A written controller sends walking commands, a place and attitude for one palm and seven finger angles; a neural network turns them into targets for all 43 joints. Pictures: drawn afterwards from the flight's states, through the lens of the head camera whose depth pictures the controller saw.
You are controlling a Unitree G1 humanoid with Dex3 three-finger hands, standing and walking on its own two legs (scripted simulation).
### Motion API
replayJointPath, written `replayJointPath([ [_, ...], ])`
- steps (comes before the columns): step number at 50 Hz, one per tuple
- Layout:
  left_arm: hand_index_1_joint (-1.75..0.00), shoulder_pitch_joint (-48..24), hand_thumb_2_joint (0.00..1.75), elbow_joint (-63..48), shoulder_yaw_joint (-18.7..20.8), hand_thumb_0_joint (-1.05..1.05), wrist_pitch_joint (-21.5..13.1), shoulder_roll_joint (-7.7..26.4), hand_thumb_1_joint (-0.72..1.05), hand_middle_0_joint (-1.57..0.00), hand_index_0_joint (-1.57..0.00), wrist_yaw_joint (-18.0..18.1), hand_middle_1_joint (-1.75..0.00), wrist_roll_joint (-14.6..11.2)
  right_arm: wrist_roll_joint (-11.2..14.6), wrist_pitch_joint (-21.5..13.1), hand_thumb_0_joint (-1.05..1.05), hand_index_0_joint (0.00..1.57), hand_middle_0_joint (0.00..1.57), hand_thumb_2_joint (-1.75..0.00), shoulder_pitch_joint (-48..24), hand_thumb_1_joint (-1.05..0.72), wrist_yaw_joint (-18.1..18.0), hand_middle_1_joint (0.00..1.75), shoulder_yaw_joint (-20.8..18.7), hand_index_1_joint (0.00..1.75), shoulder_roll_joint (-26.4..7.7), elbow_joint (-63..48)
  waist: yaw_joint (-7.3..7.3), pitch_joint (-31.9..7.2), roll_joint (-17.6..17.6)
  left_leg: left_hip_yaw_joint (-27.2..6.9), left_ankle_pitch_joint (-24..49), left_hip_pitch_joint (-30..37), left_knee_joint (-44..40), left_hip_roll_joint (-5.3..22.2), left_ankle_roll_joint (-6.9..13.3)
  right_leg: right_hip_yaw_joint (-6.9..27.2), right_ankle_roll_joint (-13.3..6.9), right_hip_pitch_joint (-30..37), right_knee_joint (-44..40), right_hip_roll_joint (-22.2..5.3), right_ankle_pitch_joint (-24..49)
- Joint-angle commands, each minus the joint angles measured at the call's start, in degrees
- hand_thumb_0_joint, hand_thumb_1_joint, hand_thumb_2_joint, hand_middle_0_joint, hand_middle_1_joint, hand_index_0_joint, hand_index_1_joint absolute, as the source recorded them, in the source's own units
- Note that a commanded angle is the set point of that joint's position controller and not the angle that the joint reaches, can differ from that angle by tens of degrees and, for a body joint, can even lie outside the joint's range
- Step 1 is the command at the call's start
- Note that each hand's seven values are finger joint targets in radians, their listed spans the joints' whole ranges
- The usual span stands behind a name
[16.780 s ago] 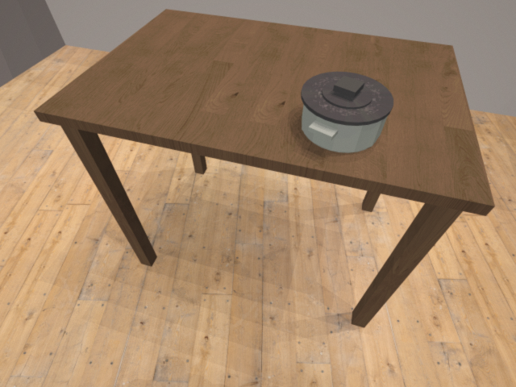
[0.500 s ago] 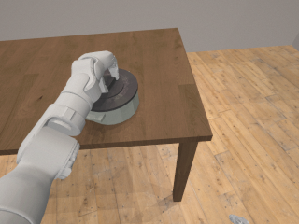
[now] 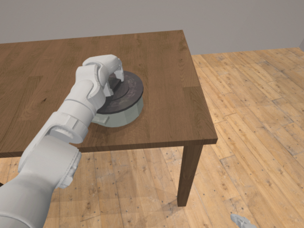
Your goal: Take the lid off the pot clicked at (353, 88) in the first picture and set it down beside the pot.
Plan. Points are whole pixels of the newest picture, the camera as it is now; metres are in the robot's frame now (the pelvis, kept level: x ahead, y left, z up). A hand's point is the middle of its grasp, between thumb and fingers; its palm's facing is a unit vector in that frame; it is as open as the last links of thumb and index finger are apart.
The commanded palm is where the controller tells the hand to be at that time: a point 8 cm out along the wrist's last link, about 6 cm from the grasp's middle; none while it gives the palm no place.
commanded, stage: close the fingers and squeeze the knob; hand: left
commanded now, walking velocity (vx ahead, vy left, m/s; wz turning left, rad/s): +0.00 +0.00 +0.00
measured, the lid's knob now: (110, 84) +0.49 +0.12 +0.13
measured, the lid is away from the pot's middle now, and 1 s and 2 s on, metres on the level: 0.00 0.00 0.01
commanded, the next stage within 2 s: lift the lid straight up in 0.18 s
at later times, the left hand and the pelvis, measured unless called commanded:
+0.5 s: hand (107, 84) +0.45 +0.12 +0.16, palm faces -0.36 -0.06 -0.93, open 8.2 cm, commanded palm +0.44 +0.12 +0.23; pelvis +0.00 +0.00 +0.00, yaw +0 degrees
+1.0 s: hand (101, 72) +0.46 +0.12 +0.20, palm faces -0.30 -0.08 -0.95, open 8.2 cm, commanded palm +0.45 +0.13 +0.27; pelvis -0.01 -0.01 +0.00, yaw +0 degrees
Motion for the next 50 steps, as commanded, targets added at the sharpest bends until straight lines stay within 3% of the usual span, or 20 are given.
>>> replayJointPath([
  [1,-0.98,-32.2,0.98,-12.7,3.8,0.00,-0.5,9.4,0.51,-0.76,-0.71,1.6,-1.01,-0.3,-0.3,-2.1,0.00,0.20,0.20,-0.90,-3.6,-0.90,-0.3,0.30,-2.6,0.30,-6.7,-7.5,-0.86,-23.3,-5.3,-1.7,22.7,15.7,1.2,-0.3,2.2,-1.7,-2.5,3.2,-1.7,2.4,24.8],
  [4,-0.99,-31.1,0.99,-9.7,3.9,0.00,-0.1,9.8,0.55,-0.77,-0.71,1.4,-1.01,0.5,-0.2,-2.1,0.00,0.20,0.20,-0.90,-3.5,-0.90,-0.4,0.30,-2.1,0.30,-6.3,-6.8,-0.72,-21.9,-6.9,-1.7,21.1,14.6,0.9,-0.5,2.0,-1.8,-2.4,3.2,-1.5,2.7,24.1],
  [6,-0.99,-31.1,1.00,-8.7,1.2,0.00,0.0,5.9,0.57,-0.78,-0.72,1.1,-1.01,-0.6,-0.1,-1.8,0.00,0.20,0.20,-0.90,-3.4,-0.90,-0.5,0.30,-2.4,0.30,-6.5,-6.8,-1.55,-20.0,-6.9,-1.4,19.7,13.8,0.8,-0.5,2.2,-2.1,-2.5,1.7,-2.2,2.5,23.1],
  [9,-0.99,-33.9,1.00,-7.0,5.1,0.00,0.0,11.6,0.61,-0.79,-0.72,1.6,-1.02,0.9,-0.3,-2.0,0.00,0.20,0.20,-0.90,-2.7,-0.90,-0.9,0.30,-2.1,0.30,-6.7,-5.9,-0.93,-20.9,-6.9,-1.4,17.3,13.6,0.3,-0.7,2.0,-1.7,-2.5,2.7,-1.7,2.6,22.7],
  [11,-1.00,-33.8,1.01,-8.9,2.4,0.00,-0.7,7.5,0.63,-0.79,-0.72,1.2,-1.02,-0.3,-0.4,-2.2,0.00,0.20,0.20,-0.90,-2.9,-0.90,-0.8,0.30,-2.4,0.30,-6.6,-6.5,-1.41,-22.4,-6.0,-1.8,20.0,14.7,0.8,-0.6,2.1,-2.0,-2.6,2.3,-1.7,2.4,23.5],
  [16,-1.01,-35.1,1.01,-9.2,1.6,0.00,-1.0,6.6,0.64,-0.80,-0.73,0.9,-1.02,-0.6,-0.4,-2.2,0.00,0.20,0.20,-0.90,-2.6,-0.90,-0.8,0.30,-2.5,0.30,-6.6,-6.3,-1.93,-21.6,-6.6,-2.0,20.6,15.1,0.9,-0.4,2.2,-2.0,-2.6,1.6,-2.2,2.6,23.4],
  [20,-1.01,-38.9,1.01,-11.8,6.6,0.00,-1.8,14.0,0.65,-0.80,-0.73,1.2,-1.02,0.1,-0.7,-3.7,0.00,0.20,0.20,-0.90,-2.5,-0.90,-1.4,0.30,-2.2,0.30,-6.4,-6.1,-0.91,-25.3,-6.8,-1.8,19.7,15.9,0.6,-1.1,2.6,-0.9,-2.3,5.5,-1.8,2.4,26.3],
  [23,-1.01,-39.4,1.01,-14.1,3.8,0.00,-2.5,10.5,0.65,-0.80,-0.73,0.8,-1.02,-0.3,-0.6,-4.2,0.00,0.20,0.20,-0.90,-2.3,-0.90,-1.1,0.30,-2.5,0.30,-6.2,-6.0,-1.48,-24.6,-6.1,-2.1,23.7,17.7,1.0,-0.6,2.5,-1.2,-2.1,4.1,-1.9,2.5,27.3],
  [26,-1.01,-38.8,1.01,-17.2,4.7,0.00,-2.8,11.2,0.65,-0.80,-0.73,1.2,-1.02,-1.2,-0.6,-4.9,0.00,0.20,0.20,-0.90,-2.6,-0.90,-0.6,0.30,-2.8,0.30,-6.3,-6.8,-0.96,-25.6,-3.8,-2.7,26.8,19.2,1.3,-0.4,2.4,-1.4,-2.4,4.1,-2.1,2.5,27.5],
  [29,-1.01,-38.8,1.01,-12.4,8.4,0.00,-1.7,16.1,0.65,-0.80,-0.73,1.6,-1.02,-0.1,-0.6,-4.8,0.00,0.20,0.20,-0.90,-2.5,-0.90,-0.7,0.30,-2.3,0.30,-6.4,-5.4,-0.39,-23.7,-7.3,-2.0,21.9,16.1,0.3,-0.8,2.4,-1.2,-2.2,5.5,-1.9,2.6,26.9],
  [31,-1.01,-39.8,1.01,-16.1,4.9,0.00,-2.0,11.5,0.65,-0.80,-0.73,1.4,-1.02,-1.7,-0.3,-5.4,0.00,0.20,0.20,-0.90,-3.4,-0.90,-0.5,0.30,-2.6,0.30,-6.2,-6.6,-0.75,-24.7,-4.6,-2.3,24.0,17.3,0.7,-0.8,2.4,-1.3,-2.4,5.1,-1.9,2.3,27.5],
  [33,-1.01,-40.4,1.01,-16.2,5.5,0.00,-1.5,13.0,0.65,-0.80,-0.73,1.3,-1.02,0.2,-0.5,-5.6,0.00,0.20,0.20,-0.90,-3.4,-0.90,-0.2,0.30,-2.6,0.30,-6.2,-5.9,-0.34,-25.0,-4.2,-2.7,25.4,18.7,0.9,-0.5,2.1,-1.2,-2.3,4.2,-1.8,2.6,26.9],
  [36,-1.01,-38.1,1.01,-13.5,5.9,0.00,-0.8,12.8,0.65,-0.80,-0.73,1.3,-1.02,0.4,-0.6,-5.2,0.00,0.20,0.20,-0.90,-3.4,-0.90,-0.2,0.30,-2.6,0.30,-6.6,-6.1,-0.19,-24.0,-5.0,-2.5,24.3,16.8,0.8,-0.7,2.1,-1.6,-2.6,4.4,-1.9,2.4,26.2],
  [39,-1.01,-39.9,1.01,-10.4,9.2,0.00,-0.3,17.6,0.65,-0.80,-0.73,1.4,-1.02,1.8,-0.6,-4.7,0.00,0.20,0.20,-0.90,-3.7,-0.90,-0.7,0.30,-1.9,0.30,-6.5,-5.6,0.50,-22.7,-8.8,-1.6,18.7,13.6,-0.4,-1.1,2.3,-1.2,-2.4,6.3,-1.9,2.2,25.5],
  [41,-1.01,-38.6,1.01,-8.2,7.4,0.00,-0.6,15.4,0.65,-0.80,-0.73,1.0,-1.02,0.9,-0.5,-4.4,0.00,0.20,0.20,-0.90,-4.0,-0.90,-1.1,0.30,-1.9,0.30,-6.7,-6.0,-0.04,-21.4,-8.7,-1.1,17.4,12.0,-0.5,-1.2,2.5,-1.1,-2.4,6.4,-2.5,1.8,25.4],
  [43,-1.01,-39.9,1.01,-4.6,7.5,0.00,-0.2,16.7,0.65,-0.80,-0.73,0.7,-1.02,2.2,-0.4,-4.1,0.00,0.20,0.20,-0.90,-3.7,-0.90,-1.5,0.30,-1.6,0.30,-6.5,-5.5,-0.25,-19.3,-9.9,-0.8,14.0,10.6,-1.2,-1.1,2.4,-1.0,-2.1,5.5,-2.8,1.9,23.1],
  [44,-1.01,-42.4,1.01,-6.4,8.4,0.00,-0.4,18.3,0.65,-0.80,-0.73,0.7,-1.02,2.4,-0.3,-4.2,0.00,0.20,0.20,-0.90,-3.9,-0.90,-1.7,0.30,-1.5,0.30,-6.5,-5.6,-0.22,-20.0,-9.2,-0.7,13.4,11.2,-1.4,-1.1,2.4,-0.7,-2.0,5.7,-3.0,1.7,22.7],
  [46,-1.01,-43.9,1.01,-9.5,6.3,0.00,-1.4,15.6,0.65,-0.80,-0.73,0.4,-1.02,1.3,-0.4,-5.0,0.00,0.20,0.20,-0.90,-4.2,-0.90,-1.8,0.30,-1.8,0.30,-6.3,-7.0,-0.66,-22.8,-6.5,-1.1,16.1,13.4,-0.5,-1.2,2.7,-0.7,-2.3,5.8,-2.9,1.6,24.4],
  [47,-1.01,-44.9,1.01,-9.6,6.9,0.00,-1.4,16.8,0.65,-0.80,-0.73,0.2,-1.02,2.2,-0.4,-5.1,0.00,0.20,0.20,-0.90,-3.9,-0.90,-1.8,0.30,-1.8,0.30,-6.1,-6.5,-0.62,-24.4,-6.6,-1.4,16.7,14.6,-0.4,-0.9,2.4,-0.4,-2.2,5.9,-2.5,1.8,24.3],
  [50,-1.01,-48.2,1.01,-10.8,4.2,0.00,-1.5,14.2,0.65,-0.80,-0.73,-0.6,-1.02,1.9,-0.2,-5.8,0.00,0.20,0.20,-0.90,-3.3,-0.90,-1.9,0.30,-1.9,0.30,-6.0,-6.4,-1.60,-24.4,-4.4,-1.8,17.8,16.7,-0.2,-1.0,2.4,-0.6,-2.3,3.9,-2.7,2.1,23.8],
])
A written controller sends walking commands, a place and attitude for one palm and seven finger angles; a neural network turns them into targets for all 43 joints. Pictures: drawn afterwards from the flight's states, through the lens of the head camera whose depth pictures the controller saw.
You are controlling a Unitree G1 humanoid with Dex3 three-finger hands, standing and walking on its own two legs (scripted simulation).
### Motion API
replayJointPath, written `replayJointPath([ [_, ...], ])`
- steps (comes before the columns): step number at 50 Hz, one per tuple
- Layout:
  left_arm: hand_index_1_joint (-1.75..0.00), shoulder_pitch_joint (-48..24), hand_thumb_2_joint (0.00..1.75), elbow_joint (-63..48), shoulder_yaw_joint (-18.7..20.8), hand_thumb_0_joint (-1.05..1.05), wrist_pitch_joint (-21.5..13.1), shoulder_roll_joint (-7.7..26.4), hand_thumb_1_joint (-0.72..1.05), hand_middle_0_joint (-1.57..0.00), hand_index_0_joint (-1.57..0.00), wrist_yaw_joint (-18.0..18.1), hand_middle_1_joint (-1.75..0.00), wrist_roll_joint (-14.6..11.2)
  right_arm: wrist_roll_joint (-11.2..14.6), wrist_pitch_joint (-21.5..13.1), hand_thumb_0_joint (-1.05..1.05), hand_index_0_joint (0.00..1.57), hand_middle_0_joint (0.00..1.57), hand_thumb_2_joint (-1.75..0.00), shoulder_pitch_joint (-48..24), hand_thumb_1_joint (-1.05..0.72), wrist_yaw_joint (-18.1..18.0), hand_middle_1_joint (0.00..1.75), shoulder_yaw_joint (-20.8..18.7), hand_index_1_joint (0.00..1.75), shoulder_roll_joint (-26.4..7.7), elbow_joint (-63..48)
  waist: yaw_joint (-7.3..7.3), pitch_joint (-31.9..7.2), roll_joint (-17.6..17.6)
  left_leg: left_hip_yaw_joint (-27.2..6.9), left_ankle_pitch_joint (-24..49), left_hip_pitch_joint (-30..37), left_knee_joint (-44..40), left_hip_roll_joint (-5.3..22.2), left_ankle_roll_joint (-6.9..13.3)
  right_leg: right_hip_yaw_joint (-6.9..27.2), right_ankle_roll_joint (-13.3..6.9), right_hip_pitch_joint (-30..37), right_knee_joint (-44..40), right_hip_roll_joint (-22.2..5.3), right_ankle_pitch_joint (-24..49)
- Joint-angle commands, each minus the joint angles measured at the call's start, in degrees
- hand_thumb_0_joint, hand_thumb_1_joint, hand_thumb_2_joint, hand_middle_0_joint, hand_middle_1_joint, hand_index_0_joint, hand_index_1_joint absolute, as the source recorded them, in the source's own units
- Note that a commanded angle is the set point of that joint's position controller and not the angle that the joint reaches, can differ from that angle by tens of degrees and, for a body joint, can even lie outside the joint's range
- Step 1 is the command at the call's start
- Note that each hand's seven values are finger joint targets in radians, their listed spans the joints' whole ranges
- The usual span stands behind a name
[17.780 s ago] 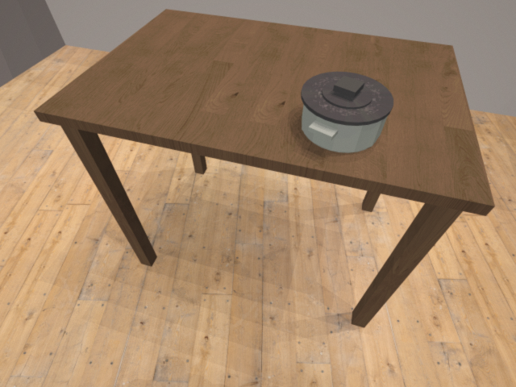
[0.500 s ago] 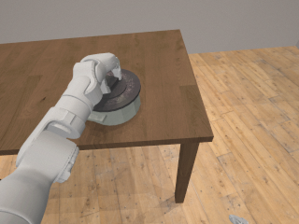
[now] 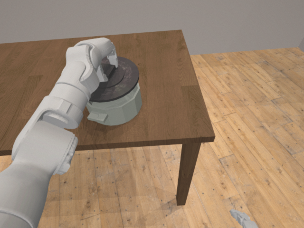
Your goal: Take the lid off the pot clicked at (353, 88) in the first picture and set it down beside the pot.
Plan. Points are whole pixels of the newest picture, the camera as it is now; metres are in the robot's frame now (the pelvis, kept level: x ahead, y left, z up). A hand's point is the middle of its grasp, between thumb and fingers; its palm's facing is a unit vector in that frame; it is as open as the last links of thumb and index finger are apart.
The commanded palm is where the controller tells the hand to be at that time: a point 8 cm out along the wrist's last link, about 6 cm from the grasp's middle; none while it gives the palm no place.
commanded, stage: lift the lid straight up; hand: left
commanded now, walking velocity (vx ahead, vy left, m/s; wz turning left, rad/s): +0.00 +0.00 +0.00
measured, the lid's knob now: (104, 70) +0.50 +0.13 +0.17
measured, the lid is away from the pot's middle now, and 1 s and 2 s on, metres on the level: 0.00 0.01 0.08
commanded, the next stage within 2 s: move the lid sideways beside the pot in 1.28 s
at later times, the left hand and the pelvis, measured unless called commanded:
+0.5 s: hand (96, 53) +0.47 +0.13 +0.24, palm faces -0.24 -0.08 -0.97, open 8.2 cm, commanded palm +0.46 +0.13 +0.31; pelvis +0.00 +0.01 +0.00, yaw +0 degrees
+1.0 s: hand (92, 36) +0.47 +0.12 +0.29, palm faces -0.17 -0.08 -0.98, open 8.2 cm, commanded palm +0.46 +0.13 +0.35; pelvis +0.00 +0.01 +0.00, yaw +0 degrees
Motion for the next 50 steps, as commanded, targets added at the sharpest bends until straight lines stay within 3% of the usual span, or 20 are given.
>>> replayJointPath([
  [1,-1.01,-41.1,1.01,-16.0,1.5,0.00,-1.4,9.5,0.65,-0.80,-0.73,2.7,-1.02,0.1,0.0,-3.0,0.00,0.20,0.20,-0.90,-2.5,-0.90,-0.3,0.30,-2.8,0.30,-6.3,-7.2,-1.86,-25.7,-4.3,-1.8,18.2,16.4,1.2,-0.9,2.8,-0.9,-2.0,3.0,-2.4,1.9,23.2],
  [4,-1.01,-40.9,1.01,-10.8,5.1,0.00,-0.8,14.0,0.65,-0.80,-0.73,2.6,-1.02,1.3,-0.1,-3.2,0.00,0.20,0.20,-0.90,-1.4,-0.90,-0.5,0.30,-2.5,0.30,-6.7,-5.7,-1.36,-23.2,-7.2,-1.9,14.0,14.3,0.4,-1.1,2.7,-1.0,-1.9,2.5,-2.5,2.2,20.9],
  [6,-1.01,-40.4,1.01,-12.1,4.1,0.00,-1.1,12.1,0.65,-0.80,-0.73,2.4,-1.02,0.3,-0.1,-3.5,0.00,0.20,0.20,-0.90,-1.7,-0.90,-0.4,0.30,-2.7,0.30,-6.9,-6.2,-1.28,-23.8,-5.5,-1.7,16.2,14.8,0.7,-1.1,2.8,-1.0,-2.1,2.8,-2.6,2.0,22.4],
  [11,-1.01,-39.5,1.01,-9.8,6.4,0.00,-0.8,14.9,0.65,-0.80,-0.73,2.4,-1.02,1.3,-0.4,-3.6,0.00,0.20,0.20,-0.90,-1.2,-0.90,-0.1,0.30,-2.7,0.30,-7.3,-6.0,-0.36,-23.9,-6.1,-1.7,17.8,13.4,0.4,-1.1,2.8,-0.8,-2.2,4.6,-2.6,1.7,24.0],
  [12,-1.01,-39.9,1.01,-9.0,9.2,0.00,-0.7,18.8,0.65,-0.80,-0.73,2.6,-1.02,2.8,-0.6,-3.5,0.00,0.20,0.20,-0.90,-0.9,-0.90,-0.1,0.30,-2.5,0.30,-7.1,-5.7,0.38,-24.9,-7.5,-1.8,17.4,12.6,0.2,-1.0,2.6,-0.5,-2.1,5.9,-2.0,1.7,24.2],
  [16,-1.01,-41.0,1.01,-9.1,5.2,0.00,-0.7,14.0,0.65,-0.80,-0.73,2.2,-1.02,1.8,-0.2,-3.5,0.00,0.20,0.20,-0.90,-1.3,-0.90,0.0,0.30,-2.7,0.30,-7.1,-6.7,-0.45,-23.4,-7.4,-1.4,17.1,12.2,0.0,-1.0,2.8,-0.8,-2.1,4.9,-2.8,1.6,23.8],
  [17,-1.01,-42.0,1.01,-10.1,8.4,0.00,-0.8,18.4,0.65,-0.80,-0.73,2.4,-1.02,3.1,-0.4,-3.6,0.00,0.20,0.20,-0.90,-1.2,-0.90,0.1,0.30,-2.6,0.30,-7.1,-6.4,0.31,-25.2,-7.3,-1.6,17.8,13.0,0.0,-0.7,2.6,-0.4,-2.0,5.7,-2.3,1.6,24.0],
  [19,-1.01,-43.5,1.01,-12.9,9.0,0.00,-1.0,19.3,0.65,-0.80,-0.73,2.1,-1.02,3.2,-0.6,-4.2,0.00,0.20,0.20,-0.90,-1.4,-0.90,0.1,0.30,-2.6,0.30,-7.0,-7.1,0.44,-28.1,-6.5,-1.8,20.9,14.8,0.7,-0.9,2.9,0.0,-2.0,7.1,-1.9,1.6,26.6],
  [21,-1.01,-42.7,1.01,-15.4,4.7,0.00,-1.1,13.7,0.65,-0.80,-0.73,1.4,-1.02,1.4,-0.3,-4.3,0.00,0.20,0.20,-0.90,-1.8,-0.90,0.4,0.30,-2.9,0.30,-6.8,-8.0,-0.35,-28.6,-3.9,-2.1,25.0,16.6,1.3,-0.6,2.8,-0.4,-2.0,5.8,-2.4,1.5,27.3],
  [22,-1.01,-44.0,1.01,-15.9,6.8,0.00,-0.8,16.4,0.65,-0.80,-0.73,1.5,-1.02,2.6,-0.3,-4.4,0.00,0.20,0.20,-0.90,-1.4,-0.90,0.6,0.30,-3.0,0.30,-6.6,-7.2,-0.17,-28.6,-5.4,-2.2,24.7,17.2,1.4,-0.3,2.7,-0.2,-1.8,5.3,-2.1,1.8,26.6],
  [26,-1.01,-41.9,1.01,-11.6,2.6,0.00,0.3,10.9,0.65,-0.80,-0.73,0.8,-1.02,1.0,0.1,-4.1,0.00,0.20,0.20,-0.90,-1.4,-0.90,0.6,0.30,-2.9,0.30,-7.0,-6.8,-1.15,-22.5,-5.1,-2.0,20.7,15.2,0.7,-0.5,2.7,-1.3,-2.2,1.5,-3.2,2.0,22.2],
  [27,-1.01,-44.2,1.01,-12.6,4.9,0.00,0.3,14.2,0.65,-0.80,-0.73,0.9,-1.02,2.1,0.0,-4.1,0.00,0.20,0.20,-0.90,-1.1,-0.90,0.7,0.30,-2.7,0.30,-6.9,-6.2,-0.71,-23.1,-6.6,-2.2,19.1,15.1,0.2,-0.4,2.4,-1.3,-2.0,1.9,-2.9,2.1,21.6],
  [30,-1.01,-47.3,1.01,-14.0,6.4,0.00,0.1,16.9,0.65,-0.80,-0.73,0.9,-1.02,2.7,-0.2,-4.7,0.00,0.20,0.20,-0.90,-1.8,-0.90,0.4,0.30,-2.3,0.30,-6.9,-6.6,-0.27,-25.6,-6.2,-2.2,18.8,15.6,0.2,-0.9,2.6,-0.8,-2.1,3.8,-2.5,1.9,22.7],
  [31,-1.01,-45.3,1.01,-13.6,4.8,0.00,0.0,14.3,0.65,-0.80,-0.73,1.0,-1.02,1.4,-0.1,-4.6,0.00,0.20,0.20,-0.90,-2.0,-0.90,0.3,0.30,-2.5,0.30,-7.1,-7.0,-0.47,-26.1,-4.9,-2.4,21.1,15.8,0.8,-0.7,2.5,-0.8,-2.3,3.7,-2.6,1.6,23.5],
  [32,-1.01,-47.5,1.01,-14.7,7.1,0.00,-0.1,17.4,0.65,-0.80,-0.73,1.2,-1.02,2.8,-0.3,-4.7,0.00,0.20,0.20,-0.90,-1.7,-0.90,0.4,0.30,-2.5,0.30,-6.7,-6.5,-0.11,-27.6,-5.4,-2.4,21.6,16.6,0.8,-0.5,2.3,-0.6,-2.1,4.1,-2.1,1.7,24.0],
  [34,-1.01,-49.1,1.01,-14.6,6.6,0.00,0.2,17.3,0.65,-0.80,-0.73,1.0,-1.02,3.1,-0.2,-4.7,0.00,0.20,0.20,-0.90,-2.0,-0.90,0.4,0.30,-2.3,0.30,-6.7,-6.5,-0.32,-27.1,-5.6,-2.4,21.3,16.7,0.6,-0.5,2.2,-0.7,-2.1,3.7,-2.3,1.8,23.6],
  [36,-1.01,-46.8,1.01,-12.2,3.2,0.00,0.5,12.0,0.65,-0.80,-0.73,0.8,-1.02,1.6,-0.1,-4.5,0.00,0.20,0.20,-0.90,-1.7,-0.90,0.4,0.30,-2.6,0.30,-6.7,-6.6,-0.86,-25.0,-5.5,-2.3,20.8,15.8,0.5,-0.5,2.3,-1.2,-2.3,2.4,-3.0,1.7,22.3],
  [40,-1.01,-49.5,1.01,-11.0,5.1,0.00,0.9,15.4,0.65,-0.80,-0.73,0.7,-1.02,3.4,-0.3,-4.7,0.00,0.20,0.20,-0.90,-2.4,-0.90,0.3,0.30,-2.0,0.30,-6.6,-6.5,-0.17,-25.8,-5.8,-2.3,18.9,15.4,0.1,-0.7,2.1,-0.9,-2.3,2.7,-2.5,1.7,21.4],
  [44,-1.01,-50.8,1.01,-12.2,4.5,0.00,0.9,14.7,0.65,-0.80,-0.73,0.6,-1.02,3.6,-0.3,-4.8,0.00,0.20,0.20,-0.90,-2.7,-0.90,0.5,0.30,-1.9,0.30,-6.4,-6.6,-0.19,-26.2,-5.2,-2.4,20.2,16.1,0.3,-0.6,2.0,-0.8,-2.4,2.6,-2.5,1.7,21.8],
  [50,-1.01,-51.9,1.01,-5.8,4.9,0.00,2.1,16.5,0.65,-0.80,-0.73,0.4,-1.02,4.2,0.0,-4.1,0.00,0.20,0.20,-0.90,-2.5,-0.90,-0.3,0.30,-1.4,0.30,-6.9,-5.9,-0.69,-21.3,-9.2,-1.3,12.7,10.7,-1.4,-0.9,2.3,-0.9,-2.1,2.7,-3.4,1.5,18.8],
])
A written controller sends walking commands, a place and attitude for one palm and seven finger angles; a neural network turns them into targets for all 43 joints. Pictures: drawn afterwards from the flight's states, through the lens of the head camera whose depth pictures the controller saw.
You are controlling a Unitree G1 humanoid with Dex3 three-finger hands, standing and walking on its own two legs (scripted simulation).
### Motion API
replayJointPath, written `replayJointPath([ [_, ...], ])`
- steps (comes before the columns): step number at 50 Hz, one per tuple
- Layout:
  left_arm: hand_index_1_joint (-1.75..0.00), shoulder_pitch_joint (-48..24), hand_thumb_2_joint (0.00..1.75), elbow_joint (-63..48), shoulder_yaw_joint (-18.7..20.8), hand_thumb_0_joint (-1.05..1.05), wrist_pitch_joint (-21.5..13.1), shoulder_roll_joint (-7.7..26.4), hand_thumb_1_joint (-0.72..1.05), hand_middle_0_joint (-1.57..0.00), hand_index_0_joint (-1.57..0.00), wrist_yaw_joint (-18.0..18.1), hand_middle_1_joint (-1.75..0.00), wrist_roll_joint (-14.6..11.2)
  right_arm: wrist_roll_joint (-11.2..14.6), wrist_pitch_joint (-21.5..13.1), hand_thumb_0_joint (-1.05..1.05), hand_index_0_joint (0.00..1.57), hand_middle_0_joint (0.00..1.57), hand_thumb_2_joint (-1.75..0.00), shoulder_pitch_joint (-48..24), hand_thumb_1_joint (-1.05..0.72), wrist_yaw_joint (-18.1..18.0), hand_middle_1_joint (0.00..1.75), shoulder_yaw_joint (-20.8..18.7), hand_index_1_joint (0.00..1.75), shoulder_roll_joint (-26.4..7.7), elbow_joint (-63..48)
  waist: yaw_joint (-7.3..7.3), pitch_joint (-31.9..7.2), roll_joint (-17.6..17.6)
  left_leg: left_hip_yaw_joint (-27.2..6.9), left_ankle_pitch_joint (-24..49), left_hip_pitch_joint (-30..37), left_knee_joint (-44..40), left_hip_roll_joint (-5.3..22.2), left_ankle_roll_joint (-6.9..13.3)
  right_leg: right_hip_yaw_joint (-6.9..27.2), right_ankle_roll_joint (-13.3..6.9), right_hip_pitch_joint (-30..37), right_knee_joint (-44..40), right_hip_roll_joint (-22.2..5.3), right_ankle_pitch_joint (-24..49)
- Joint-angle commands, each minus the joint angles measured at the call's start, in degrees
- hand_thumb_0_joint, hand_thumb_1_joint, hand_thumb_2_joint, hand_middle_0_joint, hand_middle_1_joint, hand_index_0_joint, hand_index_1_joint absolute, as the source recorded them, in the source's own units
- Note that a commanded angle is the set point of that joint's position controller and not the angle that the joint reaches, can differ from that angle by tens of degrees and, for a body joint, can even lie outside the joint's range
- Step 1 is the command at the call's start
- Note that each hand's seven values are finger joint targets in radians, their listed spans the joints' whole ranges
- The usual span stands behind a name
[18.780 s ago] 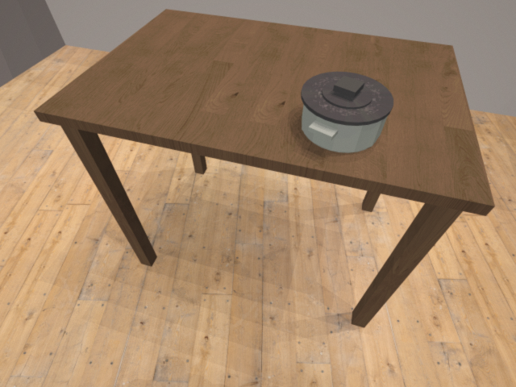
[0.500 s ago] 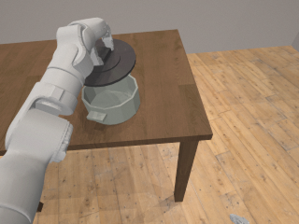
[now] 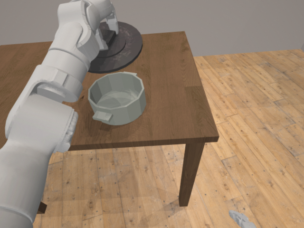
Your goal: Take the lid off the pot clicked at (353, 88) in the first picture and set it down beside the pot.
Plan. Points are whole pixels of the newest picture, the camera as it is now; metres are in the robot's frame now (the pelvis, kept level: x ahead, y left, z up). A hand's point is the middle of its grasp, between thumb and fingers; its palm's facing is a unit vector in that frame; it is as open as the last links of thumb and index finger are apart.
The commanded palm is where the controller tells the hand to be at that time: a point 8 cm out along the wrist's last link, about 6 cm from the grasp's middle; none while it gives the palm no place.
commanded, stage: lift the lid straight up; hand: left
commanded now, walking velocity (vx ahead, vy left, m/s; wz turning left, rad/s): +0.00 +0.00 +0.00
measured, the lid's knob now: (104, 37) +0.51 +0.11 +0.27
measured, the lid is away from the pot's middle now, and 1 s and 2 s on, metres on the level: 0.01 0.08 0.20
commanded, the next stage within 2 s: move the lid sideways beside the pot in 0.28 s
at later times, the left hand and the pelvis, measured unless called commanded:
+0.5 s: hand (93, 31) +0.47 +0.12 +0.30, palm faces -0.14 -0.07 -0.99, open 8.2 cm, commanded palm +0.45 +0.13 +0.36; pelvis +0.00 +0.00 +0.00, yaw -1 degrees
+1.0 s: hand (62, 39) +0.46 +0.19 +0.29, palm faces -0.16 -0.06 -0.98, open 8.2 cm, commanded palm +0.45 +0.19 +0.36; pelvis -0.01 +0.00 +0.00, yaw +1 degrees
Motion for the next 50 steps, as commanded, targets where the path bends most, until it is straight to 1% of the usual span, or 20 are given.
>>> replayJointPath([
  [1,-1.01,-38.2,1.01,-10.0,3.5,0.00,0.1,13.5,0.65,-0.80,-0.73,3.9,-1.02,1.1,0.1,-2.3,0.00,0.20,0.20,-0.90,-3.0,-0.90,-0.8,0.30,-2.7,0.30,-6.9,-7.3,-1.26,-21.4,-8.5,-1.5,13.8,12.4,0.0,-0.1,1.7,-1.0,-2.9,3.7,-2.8,2.1,19.2],
  [4,-1.01,-42.1,1.01,-14.5,5.3,0.00,-0.4,17.1,0.65,-0.80,-0.73,3.6,-1.02,3.0,-0.4,-3.5,0.00,0.20,0.20,-0.90,-3.2,-0.90,-0.7,0.30,-2.6,0.30,-6.3,-7.9,-0.40,-28.2,-6.2,-2.1,18.5,16.3,1.2,0.0,1.7,-0.3,-2.9,5.9,-1.6,2.1,22.4],
  [6,-1.01,-36.8,1.01,-8.5,3.1,0.00,0.4,13.0,0.65,-0.80,-0.73,3.2,-1.02,1.7,-0.1,-2.9,0.00,0.20,0.20,-0.90,-1.8,-0.90,-0.6,0.30,-2.9,0.30,-6.8,-7.0,-1.19,-23.9,-7.0,-1.9,17.6,14.0,1.1,-0.1,1.8,-0.8,-2.9,4.3,-2.6,2.1,21.7],
  [7,-1.01,-37.3,1.01,-8.4,4.2,0.00,0.7,15.5,0.65,-0.80,-0.73,2.9,-1.02,3.0,0.0,-2.6,0.00,0.20,0.20,-0.90,-2.1,-0.90,-0.4,0.30,-2.6,0.30,-6.8,-6.7,-0.83,-22.8,-8.7,-1.6,15.9,12.7,0.6,0.0,1.6,-0.8,-2.8,4.1,-2.2,2.3,20.9],
  [11,-1.01,-37.3,1.01,-9.8,1.6,0.00,0.4,10.9,0.65,-0.80,-0.73,2.8,-1.02,1.0,0.3,-2.7,0.00,0.20,0.20,-0.90,-2.6,-0.90,-0.4,0.30,-2.7,0.30,-7.0,-7.4,-1.31,-22.3,-6.7,-1.8,15.6,13.3,0.6,0.1,1.7,-1.1,-2.9,2.9,-2.7,2.1,19.7],
  [17,-1.01,-38.7,1.01,-13.2,8.5,0.00,0.1,21.0,0.65,-0.80,-0.73,2.7,-1.02,3.2,-0.3,-3.2,0.00,0.20,0.20,-0.90,-2.4,-0.90,-0.6,0.30,-2.7,0.30,-6.8,-7.6,0.32,-27.5,-8.4,-1.8,18.3,13.7,1.4,-0.2,2.1,-0.1,-2.8,7.8,-1.4,2.1,24.0],
  [21,-1.01,-37.1,1.01,-14.5,5.2,0.00,-0.6,17.7,0.65,-0.80,-0.73,2.4,-1.02,3.6,0.0,-2.6,0.00,0.20,0.20,-0.90,-3.1,-0.90,-0.4,0.30,-3.0,0.30,-7.1,-8.4,0.14,-24.7,-6.1,-1.6,19.8,13.8,1.6,0.1,1.9,-0.5,-3.0,5.9,-1.9,1.9,23.2],
  [22,-1.01,-37.2,1.01,-13.9,7.8,0.00,-0.5,21.3,0.65,-0.80,-0.73,2.5,-1.02,5.3,-0.2,-2.4,0.00,0.20,0.20,-0.90,-3.2,-0.90,-0.3,0.30,-2.7,0.30,-6.9,-8.1,0.71,-25.1,-7.8,-1.8,19.1,13.2,1.5,0.1,1.7,-0.4,-3.0,6.6,-1.3,2.2,23.1],
  [24,-1.01,-35.4,1.01,-13.8,7.2,0.00,-0.3,20.6,0.65,-0.80,-0.73,1.9,-1.02,5.3,-0.1,-1.9,0.00,0.20,0.20,-0.90,-3.7,-0.90,-0.2,0.30,-2.7,0.30,-6.8,-8.7,0.71,-24.8,-7.3,-1.4,19.8,13.0,1.8,0.0,1.9,-0.3,-3.0,6.5,-1.1,2.1,23.7],
  [26,-1.01,-32.0,1.01,-15.5,4.1,0.00,-0.4,15.6,0.65,-0.80,-0.73,1.3,-1.02,2.9,0.2,-1.4,0.00,0.20,0.20,-0.90,-4.2,-0.90,0.2,0.30,-3.0,0.30,-7.0,-9.7,0.50,-24.7,-5.9,-1.8,22.5,13.8,2.2,0.4,1.8,-0.7,-3.0,5.8,-1.4,1.8,23.7],
  [29,-1.01,-32.9,1.01,-12.4,5.4,0.00,0.4,18.9,0.65,-0.80,-0.73,0.8,-1.02,4.3,0.6,-0.2,0.00,0.20,0.20,-0.90,-4.4,-0.90,-0.1,0.30,-2.6,0.30,-7.1,-8.9,-0.18,-20.3,-9.5,-0.9,15.1,11.1,1.2,0.2,1.9,-1.0,-2.7,3.8,-1.8,2.2,19.9],
  [31,-1.01,-34.0,1.01,-15.8,3.9,0.00,-0.4,17.2,0.65,-0.80,-0.73,0.8,-1.02,2.4,0.6,-0.3,0.00,0.20,0.20,-0.90,-4.6,-0.90,-0.3,0.30,-2.9,0.30,-7.4,-9.7,-0.45,-22.0,-7.0,-1.1,15.5,12.4,1.6,0.1,2.0,-1.0,-2.9,4.1,-2.2,1.9,20.1],
  [34,-1.01,-38.2,1.01,-19.0,7.0,0.00,-1.3,22.9,0.65,-0.80,-0.73,0.9,-1.02,4.2,0.6,-0.8,0.00,0.20,0.20,-0.90,-4.6,-0.90,-0.8,0.30,-2.6,0.30,-6.8,-9.7,-0.33,-26.1,-6.2,-1.7,16.6,14.6,2.2,-0.1,2.2,-0.4,-2.9,5.3,-1.3,2.2,20.7],
  [36,-1.01,-36.4,1.01,-18.1,2.8,0.00,-1.6,17.4,0.65,-0.80,-0.73,0.6,-1.02,2.3,0.8,-0.9,0.00,0.20,0.20,-0.90,-4.0,-0.90,-0.9,0.30,-2.9,0.30,-6.8,-9.5,-1.40,-24.3,-4.7,-2.1,17.7,15.3,2.5,0.0,2.1,-1.0,-3.0,3.1,-2.1,2.3,20.0],
  [37,-1.01,-37.7,1.01,-17.7,6.7,0.00,-1.6,22.8,0.65,-0.80,-0.73,0.7,-1.02,3.9,0.6,-0.9,0.00,0.20,0.20,-0.90,-3.4,-0.90,-0.8,0.30,-2.9,0.30,-7.0,-8.7,-0.81,-24.7,-5.9,-2.0,15.6,14.8,2.1,0.2,1.8,-0.8,-2.8,3.6,-1.9,2.6,19.0],
  [39,-1.01,-37.0,1.01,-14.9,8.3,0.00,-1.8,25.5,0.65,-0.80,-0.73,0.5,-1.02,4.1,0.7,-0.6,0.00,0.20,0.20,-0.90,-3.2,-0.90,-1.1,0.30,-2.6,0.30,-7.3,-8.5,-0.70,-22.9,-6.6,-1.9,12.7,12.8,1.6,-0.2,2.0,-0.8,-2.9,3.9,-2.1,2.5,17.8],
  [41,-1.01,-36.4,1.01,-17.1,4.0,0.00,-2.6,20.1,0.65,-0.80,-0.73,0.4,-1.02,2.4,0.9,-0.8,0.00,0.20,0.20,-0.90,-3.6,-0.90,-0.9,0.30,-2.9,0.30,-7.3,-9.2,-1.22,-23.7,-3.1,-2.1,15.1,14.6,1.9,0.0,1.7,-1.2,-3.2,3.0,-2.2,2.2,18.1],
  [44,-1.01,-34.7,1.01,-15.0,5.6,0.00,-2.5,22.3,0.65,-0.80,-0.73,0.2,-1.02,4.3,0.8,-0.2,0.00,0.20,0.20,-0.90,-3.2,-0.90,-0.7,0.30,-2.8,0.30,-7.3,-8.7,-1.01,-22.7,-3.7,-2.4,16.4,14.1,2.4,0.1,1.5,-1.3,-3.3,2.0,-1.8,2.7,18.1],
  [46,-1.01,-32.1,1.01,-15.3,2.9,0.00,-2.6,18.7,0.65,-0.80,-0.73,-0.1,-1.02,2.6,1.0,-0.1,0.00,0.20,0.20,-0.90,-3.0,-0.90,-0.3,0.30,-3.1,0.30,-7.5,-9.2,-1.52,-21.6,-2.3,-2.7,16.6,14.4,2.4,0.2,1.4,-1.7,-3.4,1.0,-2.5,2.6,16.8],
  [50,-1.01,-35.1,1.01,-13.0,7.2,0.00,-3.3,26.3,0.65,-0.80,-0.73,-0.1,-1.02,4.4,1.2,0.9,0.00,0.20,0.20,-0.90,-2.6,-0.90,-0.9,0.30,-2.7,0.30,-8.1,-8.6,-1.34,-20.9,-5.6,-1.7,10.6,10.5,1.3,-0.2,1.8,-1.5,-3.1,3.0,-2.6,2.7,15.7],
])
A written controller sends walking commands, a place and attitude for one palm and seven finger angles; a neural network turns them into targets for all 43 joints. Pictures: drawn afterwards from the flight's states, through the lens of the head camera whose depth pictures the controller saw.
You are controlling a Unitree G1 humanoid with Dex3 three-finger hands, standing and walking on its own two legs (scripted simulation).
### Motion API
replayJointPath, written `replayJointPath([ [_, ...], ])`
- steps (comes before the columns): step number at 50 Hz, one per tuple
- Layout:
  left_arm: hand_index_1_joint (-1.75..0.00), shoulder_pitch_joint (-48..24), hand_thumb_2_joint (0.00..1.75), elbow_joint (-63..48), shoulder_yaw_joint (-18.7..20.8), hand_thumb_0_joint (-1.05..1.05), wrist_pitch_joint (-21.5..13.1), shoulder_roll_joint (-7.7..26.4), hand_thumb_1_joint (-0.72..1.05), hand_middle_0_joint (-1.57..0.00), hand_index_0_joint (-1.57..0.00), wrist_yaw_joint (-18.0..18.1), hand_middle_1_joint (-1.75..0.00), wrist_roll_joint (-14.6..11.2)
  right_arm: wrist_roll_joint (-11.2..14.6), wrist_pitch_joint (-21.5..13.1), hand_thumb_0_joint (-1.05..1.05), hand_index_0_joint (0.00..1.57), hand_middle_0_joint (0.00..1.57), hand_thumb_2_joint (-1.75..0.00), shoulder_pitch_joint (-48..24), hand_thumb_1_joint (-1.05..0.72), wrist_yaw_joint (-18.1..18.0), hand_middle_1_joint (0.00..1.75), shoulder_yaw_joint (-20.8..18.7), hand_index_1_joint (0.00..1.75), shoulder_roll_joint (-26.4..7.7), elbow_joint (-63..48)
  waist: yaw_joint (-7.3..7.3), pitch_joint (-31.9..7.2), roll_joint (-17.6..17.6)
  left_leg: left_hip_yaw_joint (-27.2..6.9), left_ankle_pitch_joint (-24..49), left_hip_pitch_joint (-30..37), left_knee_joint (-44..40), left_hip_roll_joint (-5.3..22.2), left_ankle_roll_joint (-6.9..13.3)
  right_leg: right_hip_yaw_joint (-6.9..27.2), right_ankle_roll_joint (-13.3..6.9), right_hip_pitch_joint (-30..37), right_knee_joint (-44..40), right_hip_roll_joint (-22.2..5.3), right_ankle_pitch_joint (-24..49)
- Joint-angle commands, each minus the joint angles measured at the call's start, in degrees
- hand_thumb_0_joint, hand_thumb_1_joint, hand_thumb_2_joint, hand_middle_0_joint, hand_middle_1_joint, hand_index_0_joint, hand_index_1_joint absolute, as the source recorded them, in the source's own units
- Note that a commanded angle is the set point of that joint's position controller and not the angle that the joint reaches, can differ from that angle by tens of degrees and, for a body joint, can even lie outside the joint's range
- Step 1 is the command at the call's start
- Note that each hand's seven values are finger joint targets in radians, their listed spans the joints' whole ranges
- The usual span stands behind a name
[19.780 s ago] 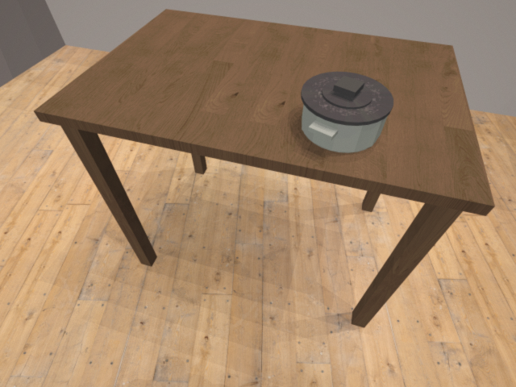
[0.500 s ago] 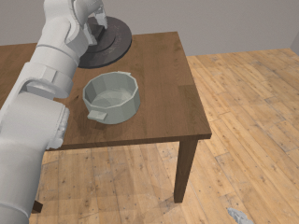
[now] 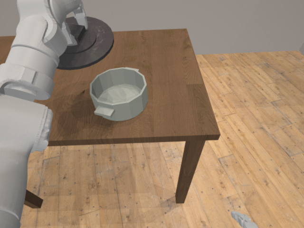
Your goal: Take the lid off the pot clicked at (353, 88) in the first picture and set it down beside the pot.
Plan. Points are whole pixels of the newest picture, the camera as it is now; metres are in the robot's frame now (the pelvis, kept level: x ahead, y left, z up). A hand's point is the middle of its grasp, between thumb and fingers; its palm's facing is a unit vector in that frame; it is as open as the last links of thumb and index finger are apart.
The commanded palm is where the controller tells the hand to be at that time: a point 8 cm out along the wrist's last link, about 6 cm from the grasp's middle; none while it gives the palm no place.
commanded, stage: move the lid sideways beside the pot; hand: left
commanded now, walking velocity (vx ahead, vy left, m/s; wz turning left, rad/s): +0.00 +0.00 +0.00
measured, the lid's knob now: (72, 32) +0.51 +0.19 +0.27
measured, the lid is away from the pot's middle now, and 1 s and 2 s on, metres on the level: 0.08 0.20 0.23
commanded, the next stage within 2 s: lower the lid onto the table in 1.44 s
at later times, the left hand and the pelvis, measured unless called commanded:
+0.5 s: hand (42, 35) +0.47 +0.25 +0.29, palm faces -0.17 -0.06 -0.98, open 8.2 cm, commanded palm +0.46 +0.25 +0.36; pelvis +0.00 +0.01 +0.00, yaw +0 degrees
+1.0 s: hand (16, 36) +0.47 +0.30 +0.29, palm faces -0.18 -0.08 -0.98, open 8.2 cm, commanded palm +0.45 +0.30 +0.36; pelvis +0.01 +0.01 +0.00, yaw +0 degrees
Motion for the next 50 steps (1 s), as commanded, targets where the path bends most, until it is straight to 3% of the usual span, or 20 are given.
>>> replayJointPath([
  [1,-1.01,-35.8,1.01,-11.8,3.7,0.00,-1.4,13.6,0.65,-0.80,-0.73,3.6,-1.02,0.6,0.2,-1.8,0.00,0.20,0.20,-0.90,-2.9,-0.90,-0.6,0.30,-2.8,0.30,-7.5,-7.8,-1.49,-22.4,-3.3,-1.5,13.5,13.6,-0.7,-0.3,1.6,-0.9,-3.2,3.4,-3.0,2.2,16.1],
  [4,-1.01,-39.7,1.01,-16.8,6.9,0.00,-2.7,18.7,0.65,-0.80,-0.73,3.8,-1.02,2.2,0.0,-2.3,0.00,0.20,0.20,-0.90,-2.1,-0.90,-0.7,0.30,-2.9,0.30,-7.2,-7.8,-0.99,-27.3,-0.8,-2.1,17.1,17.4,0.1,-0.2,1.7,-0.6,-3.2,4.1,-2.5,2.6,17.4],
  [6,-1.01,-35.3,1.01,-14.3,6.5,0.00,-2.9,17.8,0.65,-0.80,-0.73,3.7,-1.02,1.2,-0.1,-2.6,0.00,0.20,0.20,-0.90,-0.9,-0.90,-0.8,0.30,-3.3,0.30,-7.7,-7.7,-1.25,-26.4,-0.1,-2.4,19.2,17.6,0.6,0.1,1.8,-0.6,-3.3,3.5,-3.1,2.6,17.8],
  [7,-1.01,-37.3,1.01,-15.9,9.5,0.00,-3.2,22.0,0.65,-0.80,-0.73,3.7,-1.02,2.4,-0.2,-2.5,0.00,0.20,0.20,-0.90,-0.8,-0.90,-0.6,0.30,-3.3,0.30,-7.7,-7.5,-0.65,-27.4,-1.2,-2.3,18.4,17.1,0.4,0.0,1.6,-0.5,-3.1,4.6,-2.6,2.8,18.1],
  [10,-1.01,-35.8,1.01,-11.4,8.7,0.00,-3.2,21.6,0.65,-0.80,-0.73,3.1,-1.02,2.4,0.3,-1.7,0.00,0.20,0.20,-0.90,-0.6,-0.90,-0.7,0.30,-3.1,0.30,-7.8,-7.2,-0.92,-23.3,-1.4,-1.7,15.7,14.3,-0.3,-0.3,1.8,-0.9,-3.3,3.8,-2.9,2.7,17.0],
  [11,-1.01,-33.9,1.01,-13.4,5.9,0.00,-3.3,17.9,0.65,-0.80,-0.73,3.0,-1.02,1.1,0.5,-1.8,0.00,0.20,0.20,-0.90,-0.7,-0.90,-0.5,0.30,-3.4,0.30,-8.1,-8.0,-1.27,-23.8,1.2,-2.0,19.4,16.1,0.2,0.1,1.5,-1.0,-3.4,2.9,-3.3,2.5,17.6],
  [14,-1.01,-33.3,1.01,-14.2,9.8,0.00,-3.4,22.8,0.65,-0.80,-0.73,3.1,-1.02,2.9,0.1,-1.4,0.00,0.20,0.20,-0.90,-0.3,-0.90,-0.3,0.30,-3.5,0.30,-8.0,-7.7,-0.59,-25.3,0.4,-2.4,21.5,16.9,0.8,0.3,1.5,-1.0,-3.3,3.0,-2.8,3.0,17.7],
  [16,-1.01,-28.9,1.01,-10.3,6.1,0.00,-3.1,18.3,0.65,-0.80,-0.73,2.5,-1.02,1.7,0.6,-0.9,0.00,0.20,0.20,-0.90,0.3,-0.90,-0.3,0.30,-3.5,0.30,-8.5,-7.7,-1.52,-21.8,0.0,-2.2,21.1,15.6,0.6,0.5,1.5,-1.4,-3.3,1.4,-3.8,2.9,17.1],
  [19,-1.01,-34.2,1.01,-16.0,9.7,0.00,-3.8,24.1,0.65,-0.80,-0.73,2.6,-1.02,2.7,0.6,-0.5,0.00,0.20,0.20,-0.90,-0.5,-0.90,-0.2,0.30,-3.5,0.30,-8.4,-8.2,-0.89,-25.1,-0.4,-2.1,20.1,16.5,0.4,0.3,1.7,-1.1,-3.2,3.2,-3.1,3.1,17.5],
  [21,-1.01,-33.2,1.01,-17.1,6.1,0.00,-4.1,19.1,0.65,-0.80,-0.73,2.6,-1.02,1.2,0.6,-1.0,0.00,0.20,0.20,-0.90,-0.1,-0.90,-0.3,0.30,-3.7,0.30,-8.4,-8.5,-1.74,-25.7,3.4,-3.0,25.1,20.0,1.3,0.7,1.4,-1.4,-3.3,0.5,-3.6,3.0,17.0],
  [25,-1.01,-33.3,1.01,-14.2,11.3,0.00,-4.5,26.3,0.65,-0.80,-0.73,2.5,-1.02,2.8,0.5,-0.5,0.00,0.20,0.20,-0.90,0.4,-0.90,-0.7,0.30,-3.5,0.30,-8.5,-7.6,-1.20,-24.9,0.7,-2.3,21.1,17.7,0.8,0.3,1.7,-1.3,-3.3,1.9,-3.6,3.4,16.4],
  [26,-1.01,-31.1,1.01,-14.5,9.0,0.00,-4.6,23.4,0.65,-0.80,-0.73,2.4,-1.02,1.6,0.7,-0.4,0.00,0.20,0.20,-0.90,1.0,-0.90,-0.6,0.30,-3.6,0.30,-8.9,-8.0,-1.52,-25.0,1.4,-2.8,23.6,18.4,1.0,0.6,1.4,-1.5,-3.3,1.5,-3.9,3.2,17.1],
  [27,-1.01,-33.0,1.01,-14.5,10.9,0.00,-4.6,25.8,0.65,-0.80,-0.73,2.5,-1.02,2.7,0.6,-0.3,0.00,0.20,0.20,-0.90,0.6,-0.90,-0.5,0.30,-3.6,0.30,-8.5,-7.6,-1.16,-24.8,-0.2,-2.6,21.1,17.4,0.7,0.6,1.3,-1.5,-3.1,1.8,-3.5,3.4,16.0],
  [31,-1.01,-30.4,1.01,-11.2,6.5,0.00,-4.8,21.2,0.65,-0.80,-0.73,2.2,-1.02,1.8,1.0,0.3,0.00,0.20,0.20,-0.90,0.9,-0.90,-0.7,0.30,-3.5,0.30,-8.9,-7.5,-2.06,-21.9,2.1,-2.6,20.5,17.1,0.4,0.8,1.2,-1.9,-3.4,-0.6,-4.5,3.2,14.3],
  [36,-1.01,-31.9,1.01,-13.5,9.9,0.00,-6.1,25.8,0.65,-0.80,-0.73,2.8,-1.02,2.6,0.6,0.1,0.00,0.20,0.20,-0.90,1.3,-0.90,-0.8,0.30,-3.4,0.30,-9.1,-7.6,-1.54,-25.9,3.7,-2.9,23.2,18.9,1.3,0.7,1.3,-1.6,-3.5,1.0,-4.2,3.3,15.8],
  [39,-1.01,-33.4,1.01,-13.1,13.8,0.00,-7.4,32.2,0.65,-0.80,-0.73,2.7,-1.02,3.8,0.6,0.9,0.00,0.20,0.20,-0.90,1.1,-0.90,-1.0,0.30,-3.0,0.30,-8.8,-7.5,-0.76,-26.6,0.6,-1.8,19.7,15.9,0.6,0.4,1.7,-1.2,-3.2,4.7,-3.6,3.2,17.2],
  [41,-1.01,-31.3,1.01,-13.4,10.2,0.00,-7.5,27.1,0.65,-0.80,-0.73,2.4,-1.02,2.3,1.0,0.9,0.00,0.20,0.20,-0.90,1.3,-0.90,-1.0,0.30,-3.4,0.30,-9.0,-8.1,-1.47,-26.1,3.1,-2.2,24.4,17.6,1.4,0.7,1.8,-1.4,-3.2,3.0,-4.0,3.0,18.5],
  [42,-1.01,-31.4,1.01,-13.2,13.3,0.00,-7.5,30.8,0.65,-0.80,-0.73,2.5,-1.02,3.3,0.7,1.0,0.00,0.20,0.20,-0.90,1.3,-0.90,-0.9,0.30,-3.5,0.30,-8.8,-7.6,-1.00,-25.4,1.7,-2.1,23.3,17.2,1.5,0.8,1.7,-1.4,-3.1,2.9,-3.9,3.3,17.7],
  [44,-1.01,-31.1,1.01,-13.1,13.6,0.00,-7.7,31.9,0.65,-0.80,-0.73,2.1,-1.02,3.4,1.0,1.4,0.00,0.20,0.20,-0.90,1.2,-0.90,-0.9,0.30,-3.4,0.30,-8.9,-7.8,-0.91,-24.9,1.3,-1.9,23.0,16.8,1.2,0.7,2.0,-1.3,-3.1,3.3,-3.9,3.4,17.9],
  [50,-1.01,-26.7,1.01,-9.5,12.1,0.00,-8.6,31.3,0.65,-0.80,-0.73,1.6,-1.02,3.4,1.4,2.6,0.00,0.20,0.20,-0.90,1.0,-0.90,-0.9,0.30,-3.2,0.30,-9.1,-8.0,-1.23,-21.3,1.8,-1.0,20.1,14.5,1.1,0.9,2.1,-1.6,-3.0,1.9,-4.3,3.5,16.2],
])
